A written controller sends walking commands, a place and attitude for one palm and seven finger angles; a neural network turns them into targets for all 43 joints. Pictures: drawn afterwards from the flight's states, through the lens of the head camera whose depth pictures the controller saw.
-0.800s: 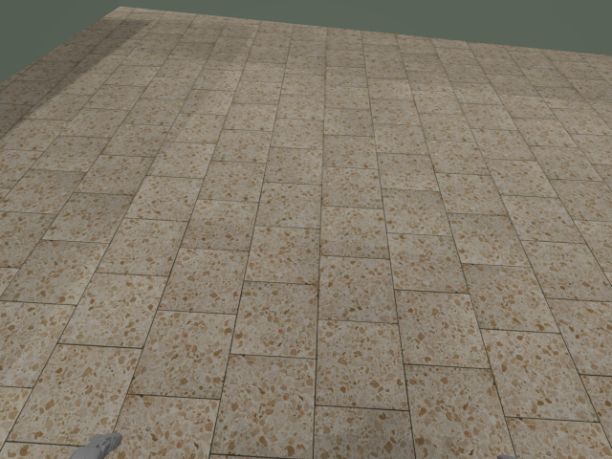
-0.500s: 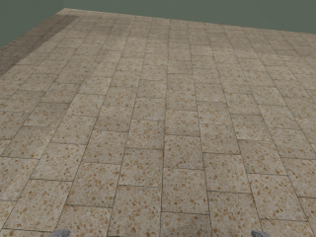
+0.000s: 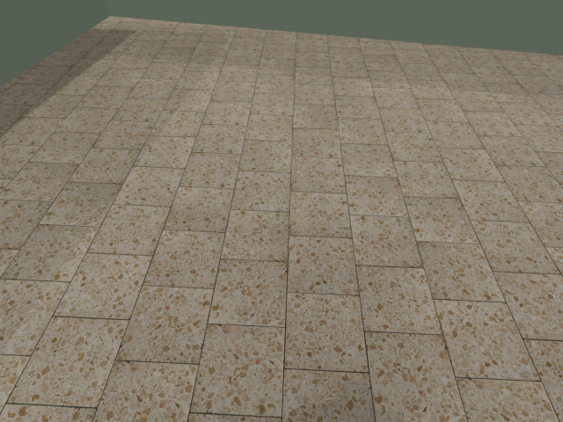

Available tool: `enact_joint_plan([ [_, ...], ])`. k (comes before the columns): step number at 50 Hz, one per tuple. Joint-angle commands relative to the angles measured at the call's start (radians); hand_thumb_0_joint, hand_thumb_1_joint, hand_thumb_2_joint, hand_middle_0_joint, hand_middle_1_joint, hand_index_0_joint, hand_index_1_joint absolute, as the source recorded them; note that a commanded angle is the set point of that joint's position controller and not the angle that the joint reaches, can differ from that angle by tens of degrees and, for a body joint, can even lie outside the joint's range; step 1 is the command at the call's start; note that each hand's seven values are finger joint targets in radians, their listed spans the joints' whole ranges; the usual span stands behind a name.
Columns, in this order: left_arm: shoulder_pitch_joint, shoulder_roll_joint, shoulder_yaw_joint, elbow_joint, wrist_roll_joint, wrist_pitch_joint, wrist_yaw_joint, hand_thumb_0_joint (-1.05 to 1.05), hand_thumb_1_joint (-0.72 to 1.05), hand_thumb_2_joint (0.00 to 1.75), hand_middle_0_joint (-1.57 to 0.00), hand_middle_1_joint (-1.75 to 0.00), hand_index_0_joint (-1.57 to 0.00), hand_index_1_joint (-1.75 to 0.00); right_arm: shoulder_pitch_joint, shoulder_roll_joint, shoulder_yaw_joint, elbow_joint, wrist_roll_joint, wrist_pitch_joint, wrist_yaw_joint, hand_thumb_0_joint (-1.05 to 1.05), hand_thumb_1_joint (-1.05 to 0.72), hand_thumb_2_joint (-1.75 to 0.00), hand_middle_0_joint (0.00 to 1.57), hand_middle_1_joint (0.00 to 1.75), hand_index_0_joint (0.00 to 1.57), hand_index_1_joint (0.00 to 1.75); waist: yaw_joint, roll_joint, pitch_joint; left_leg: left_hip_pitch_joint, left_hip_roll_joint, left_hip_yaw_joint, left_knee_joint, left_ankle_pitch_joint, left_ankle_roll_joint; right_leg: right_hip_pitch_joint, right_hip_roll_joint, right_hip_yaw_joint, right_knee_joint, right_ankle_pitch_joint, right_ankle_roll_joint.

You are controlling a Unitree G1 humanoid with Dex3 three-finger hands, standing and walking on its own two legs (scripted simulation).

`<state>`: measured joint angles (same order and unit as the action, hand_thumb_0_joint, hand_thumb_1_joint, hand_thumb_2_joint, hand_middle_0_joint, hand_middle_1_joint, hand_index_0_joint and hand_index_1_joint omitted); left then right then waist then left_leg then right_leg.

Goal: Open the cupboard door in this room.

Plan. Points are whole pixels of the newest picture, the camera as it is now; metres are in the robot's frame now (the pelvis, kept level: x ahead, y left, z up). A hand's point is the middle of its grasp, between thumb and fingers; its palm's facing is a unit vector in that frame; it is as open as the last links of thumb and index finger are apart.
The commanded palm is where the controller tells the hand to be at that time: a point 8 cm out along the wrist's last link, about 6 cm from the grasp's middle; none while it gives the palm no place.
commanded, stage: stand and wait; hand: left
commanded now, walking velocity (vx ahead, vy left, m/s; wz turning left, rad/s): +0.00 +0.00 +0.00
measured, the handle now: out of the picture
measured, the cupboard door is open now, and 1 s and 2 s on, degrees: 0 0 0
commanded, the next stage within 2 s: turn or walk to find it in 0.10 s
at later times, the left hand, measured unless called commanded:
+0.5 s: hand out of the picture +0.03 +0.23 -0.19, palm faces +0.07 -0.97 -0.23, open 7.4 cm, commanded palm none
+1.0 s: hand out of the picture -0.03 +0.19 -0.15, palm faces +0.31 -0.90 -0.30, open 7.4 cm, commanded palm none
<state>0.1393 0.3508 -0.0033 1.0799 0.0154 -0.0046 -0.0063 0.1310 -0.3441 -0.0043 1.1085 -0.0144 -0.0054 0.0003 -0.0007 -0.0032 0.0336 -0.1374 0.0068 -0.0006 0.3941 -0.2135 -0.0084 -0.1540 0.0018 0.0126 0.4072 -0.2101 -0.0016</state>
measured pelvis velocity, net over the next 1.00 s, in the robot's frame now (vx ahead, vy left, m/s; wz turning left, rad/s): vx -0.04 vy -0.03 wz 0.31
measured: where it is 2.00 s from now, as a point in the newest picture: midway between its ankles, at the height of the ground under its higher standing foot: outside the picture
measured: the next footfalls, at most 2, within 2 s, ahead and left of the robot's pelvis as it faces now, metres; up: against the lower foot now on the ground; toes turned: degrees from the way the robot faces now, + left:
right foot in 0.86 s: -0.01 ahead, -0.12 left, +0.00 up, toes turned +13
left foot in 1.30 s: -0.08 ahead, +0.10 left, +0.00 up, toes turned +31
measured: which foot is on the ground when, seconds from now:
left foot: down 0.00-0.86, up 0.88-1.00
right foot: down 0.00-0.48, up 0.50-0.84, down 0.86-1.00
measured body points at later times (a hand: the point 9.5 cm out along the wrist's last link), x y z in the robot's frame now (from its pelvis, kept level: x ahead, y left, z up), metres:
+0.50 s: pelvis -0.01 +0.02 -0.02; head +0.00 +0.04 +0.43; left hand +0.03 +0.28 -0.17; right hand +0.05 -0.24 -0.15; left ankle +0.00 +0.12 -0.74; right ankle +0.01 -0.12 -0.74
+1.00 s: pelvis -0.04 -0.03 -0.01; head -0.02 -0.05 +0.44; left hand -0.05 +0.24 -0.13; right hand +0.07 -0.27 -0.16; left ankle -0.06 +0.11 -0.67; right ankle -0.05 -0.13 -0.74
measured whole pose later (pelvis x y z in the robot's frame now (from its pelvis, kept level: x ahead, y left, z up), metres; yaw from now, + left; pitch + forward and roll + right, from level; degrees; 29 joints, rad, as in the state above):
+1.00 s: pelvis -0.04 -0.03 -0.01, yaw +18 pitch +0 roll +1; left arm 0.23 0.20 0.04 0.92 0.02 0.02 0.03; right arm 0.24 -0.26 -0.10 0.97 -0.03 0.08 0.01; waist -0.02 0.04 0.03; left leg -0.54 -0.06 -0.08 1.08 -0.36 -0.04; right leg -0.17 -0.03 -0.07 0.50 -0.32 -0.03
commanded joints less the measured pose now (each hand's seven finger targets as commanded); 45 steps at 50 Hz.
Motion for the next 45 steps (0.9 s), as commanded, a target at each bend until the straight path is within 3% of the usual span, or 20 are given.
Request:
enact_joint_plan([
  [1, -0.056, 0.202, 0.039, -0.067, -0.005, -0.022, 0.016, 0.00, 0.90, 0.90, -0.20, -0.30, -0.20, -0.30, -0.066, -0.208, -0.038, -0.062, 0.003, -0.027, -0.011, 0.00, -0.90, -0.90, 0.20, 0.30, 0.20, 0.30, -0.001, -0.004, -0.039, -0.010, 0.106, -0.092, -0.081, 0.049, 0.038, -0.023, -0.120, 0.114, -0.095, 0.031, -0.030],
  [8, -0.053, 0.197, 0.043, -0.070, -0.004, -0.017, 0.017, 0.00, 0.90, 0.90, -0.20, -0.30, -0.20, -0.30, -0.057, -0.198, -0.038, -0.065, 0.002, -0.023, -0.008, 0.00, -0.90, -0.90, 0.20, 0.30, 0.20, 0.30, 0.002, 0.001, -0.027, -0.049, 0.103, -0.102, -0.066, 0.061, 0.039, -0.020, -0.126, 0.102, -0.080, 0.015, -0.026],
  [13, 0.018, 0.100, 0.032, -0.077, -0.004, 0.015, 0.030, 0.00, 0.90, 0.90, -0.20, -0.30, -0.20, -0.30, 0.003, -0.076, -0.018, -0.080, -0.001, 0.007, -0.003, 0.00, -0.90, -0.90, 0.20, 0.30, 0.20, 0.30, 0.007, -0.029, -0.027, -0.140, 0.078, -0.093, 0.021, 0.075, 0.021, -0.027, -0.160, 0.096, -0.038, 0.012, -0.012],
  [18, 0.040, 0.128, 0.052, -0.128, 0.000, 0.023, 0.039, 0.00, 0.90, 0.90, -0.20, -0.30, -0.20, -0.30, 0.053, -0.057, -0.036, -0.116, 0.002, 0.028, -0.002, 0.00, -0.90, -0.90, 0.20, 0.30, 0.20, 0.30, 0.002, -0.134, -0.062, -0.166, 0.028, -0.039, 0.223, 0.020, 0.006, -0.054, -0.279, 0.135, -0.048, 0.082, -0.085],
  [21, 0.020, 0.120, 0.058, -0.161, 0.006, 0.024, 0.046, 0.00, 0.90, 0.90, -0.20, -0.30, -0.20, -0.30, 0.090, -0.036, -0.048, -0.128, 0.004, 0.032, 0.000, 0.00, -0.90, -0.90, 0.20, 0.30, 0.20, 0.30, -0.018, -0.146, -0.050, -0.149, 0.029, -0.024, 0.239, -0.074, 0.003, -0.100, -0.309, 0.103, 0.006, 0.153, -0.109],
  [22, 0.015, 0.110, 0.059, -0.171, 0.006, 0.026, 0.045, 0.00, 0.90, 0.90, -0.20, -0.30, -0.20, -0.30, 0.107, -0.033, -0.049, -0.128, 0.004, 0.030, 0.002, 0.00, -0.90, -0.90, 0.20, 0.30, 0.20, 0.30, -0.025, -0.115, -0.052, -0.106, 0.044, -0.028, 0.182, 0.001, 0.008, -0.135, -0.287, 0.067, 0.049, 0.131, -0.088],
  [23, 0.005, 0.089, 0.058, -0.184, 0.004, 0.031, 0.043, 0.00, 0.90, 0.90, -0.20, -0.30, -0.20, -0.30, 0.128, -0.048, -0.053, -0.130, 0.001, 0.026, 0.004, 0.00, -0.90, -0.90, 0.20, 0.30, 0.20, 0.30, -0.035, -0.022, -0.052, -0.084, 0.085, -0.117, 0.106, 0.105, 0.031, -0.180, -0.217, -0.004, 0.139, 0.053, -0.040],
  [24, 0.006, 0.040, 0.052, -0.197, -0.002, 0.037, 0.040, 0.00, 0.90, 0.90, -0.20, -0.30, -0.20, -0.30, 0.139, -0.094, -0.064, -0.139, -0.008, 0.021, 0.004, 0.00, -0.90, -0.90, 0.20, 0.30, 0.20, 0.30, -0.040, 0.189, -0.032, -0.102, 0.193, -0.328, -0.017, 0.166, 0.097, -0.242, -0.082, -0.099, 0.307, -0.127, 0.027],
  [25, -0.029, 0.026, 0.048, -0.216, 0.000, 0.035, 0.043, 0.00, 0.90, 0.90, -0.20, -0.30, -0.20, -0.30, 0.164, -0.120, -0.074, -0.143, -0.009, 0.016, -0.002, 0.00, -0.90, -0.90, 0.20, 0.30, 0.20, 0.30, -0.054, 0.278, 0.001, -0.114, 0.285, -0.504, -0.128, 0.238, 0.181, -0.295, -0.015, -0.082, 0.493, -0.345, 0.044],
  [26, -0.018, 0.029, 0.054, -0.211, 0.002, 0.040, 0.046, 0.00, 0.90, 0.90, -0.20, -0.30, -0.20, -0.30, 0.160, -0.121, -0.077, -0.142, -0.006, 0.016, -0.012, 0.00, -0.90, -0.90, 0.20, 0.30, 0.20, 0.30, -0.042, 0.247, -0.006, -0.110, 0.294, -0.521, -0.142, 0.247, 0.215, -0.315, -0.040, -0.001, 0.604, -0.359, 0.037],
  [27, 0.008, 0.025, 0.060, -0.204, 0.002, 0.041, 0.043, 0.00, 0.90, 0.90, -0.20, -0.30, -0.20, -0.30, 0.141, -0.106, -0.076, -0.154, -0.002, 0.014, -0.018, 0.00, -0.90, -0.90, 0.20, 0.30, 0.20, 0.30, -0.025, 0.211, -0.024, -0.107, 0.274, -0.484, -0.134, 0.214, 0.218, -0.335, -0.054, 0.020, 0.647, -0.323, 0.036],
  [29, 0.035, -0.001, 0.063, -0.191, 0.001, 0.038, 0.036, 0.00, 0.90, 0.90, -0.20, -0.30, -0.20, -0.30, 0.099, -0.085, -0.078, -0.172, -0.005, 0.014, -0.023, 0.00, -0.90, -0.90, 0.20, 0.30, 0.20, 0.30, -0.006, 0.174, -0.053, -0.078, 0.218, -0.402, -0.088, 0.198, 0.199, -0.330, -0.054, 0.014, 0.647, -0.271, 0.042],
  [31, 0.040, -0.028, 0.062, -0.189, -0.002, 0.034, 0.032, 0.00, 0.90, 0.90, -0.20, -0.30, -0.20, -0.30, 0.112, -0.073, -0.083, -0.179, -0.006, 0.015, -0.025, 0.00, -0.90, -0.90, 0.20, 0.30, 0.20, 0.30, -0.015, 0.141, -0.090, -0.027, 0.188, -0.365, -0.065, 0.239, 0.193, -0.321, -0.041, -0.005, 0.593, -0.256, 0.051],
  [36, 0.025, -0.059, 0.062, -0.212, -0.009, 0.031, 0.035, 0.00, 0.90, 0.90, -0.20, -0.30, -0.20, -0.30, 0.167, -0.067, -0.096, -0.175, -0.010, 0.024, -0.027, 0.00, -0.90, -0.90, 0.20, 0.30, 0.20, 0.30, -0.044, 0.160, -0.122, 0.028, 0.183, -0.431, -0.049, 0.315, 0.200, -0.262, -0.010, -0.008, 0.407, -0.281, 0.055],
  [40, 0.119, -0.050, 0.069, -0.195, -0.013, 0.029, 0.040, 0.00, 0.90, 0.90, -0.20, -0.30, -0.20, -0.30, 0.118, -0.065, -0.107, -0.200, -0.009, 0.036, -0.016, 0.00, -0.90, -0.90, 0.20, 0.30, 0.20, 0.30, -0.003, 0.165, -0.122, -0.097, 0.127, -0.417, -0.023, 0.213, 0.148, -0.068, 0.016, -0.028, 0.153, -0.154, 0.046],
  [41, 0.162, -0.042, 0.077, -0.186, -0.012, 0.025, 0.042, 0.00, 0.90, 0.90, -0.20, -0.30, -0.20, -0.30, 0.101, -0.054, -0.108, -0.212, -0.005, 0.040, -0.012, 0.00, -0.90, -0.90, 0.20, 0.30, 0.20, 0.30, 0.019, 0.140, -0.122, -0.187, 0.093, -0.394, -0.004, 0.110, 0.112, 0.047, 0.007, -0.038, 0.019, -0.071, 0.042],
  [42, 0.194, 0.005, 0.087, -0.180, -0.002, 0.019, 0.046, 0.00, 0.90, 0.90, -0.20, -0.30, -0.20, -0.30, 0.095, -0.017, -0.106, -0.221, 0.002, 0.045, -0.007, 0.00, -0.90, -0.90, 0.20, 0.30, 0.20, 0.30, 0.032, 0.025, -0.108, -0.329, 0.027, -0.318, 0.094, -0.045, 0.056, 0.162, -0.093, 0.034, -0.081, -0.065, 0.015],
  [43, 0.193, 0.099, 0.104, -0.194, 0.016, 0.011, 0.053, 0.00, 0.90, 0.90, -0.20, -0.30, -0.20, -0.30, 0.103, 0.052, -0.096, -0.246, 0.005, 0.045, -0.004, 0.00, -0.90, -0.90, 0.20, 0.30, 0.20, 0.30, 0.038, -0.272, -0.061, -0.537, -0.100, -0.123, 0.366, -0.250, -0.019, 0.199, -0.372, 0.349, -0.194, -0.182, -0.078],
  [44, 0.140, 0.108, 0.095, -0.222, 0.007, 0.014, 0.054, 0.00, 0.90, 0.90, -0.20, -0.30, -0.20, -0.30, 0.056, 0.006, -0.108, -0.253, -0.011, 0.045, -0.007, 0.00, -0.90, -0.90, 0.20, 0.30, 0.20, 0.30, 0.044, -0.253, 0.002, -0.509, -0.077, -0.106, 0.561, -0.326, -0.022, -0.016, -0.466, 0.385, -0.204, -0.099, -0.128],
  [45, 0.072, 0.078, 0.093, -0.245, 0.007, 0.012, 0.056, 0.00, 0.90, 0.90, -0.20, -0.30, -0.20, -0.30, 0.089, -0.004, -0.115, -0.245, -0.014, 0.051, 0.001, 0.00, -0.90, -0.90, 0.20, 0.30, 0.20, 0.30, 0.001, -0.155, 0.001, -0.459, -0.054, -0.129, 0.669, -0.262, -0.017, -0.096, -0.436, 0.297, -0.205, -0.125, -0.141],
])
